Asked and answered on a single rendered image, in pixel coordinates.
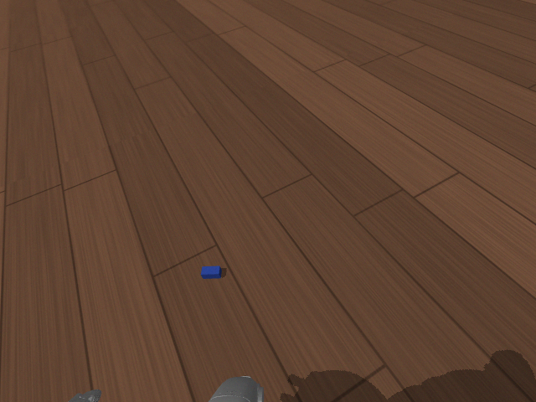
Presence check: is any small box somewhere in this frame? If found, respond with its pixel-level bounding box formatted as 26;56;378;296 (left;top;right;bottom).
201;265;222;279

